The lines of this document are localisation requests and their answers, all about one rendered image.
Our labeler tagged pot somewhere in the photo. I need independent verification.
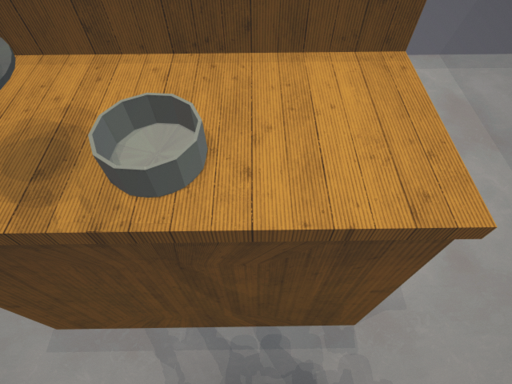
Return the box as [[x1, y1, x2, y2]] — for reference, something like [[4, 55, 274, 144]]
[[88, 93, 208, 198]]

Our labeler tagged lid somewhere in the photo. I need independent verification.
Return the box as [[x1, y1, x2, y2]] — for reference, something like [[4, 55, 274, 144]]
[[0, 38, 16, 89]]

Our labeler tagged table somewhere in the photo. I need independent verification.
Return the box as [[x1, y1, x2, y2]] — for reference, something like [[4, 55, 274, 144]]
[[0, 0, 497, 330]]

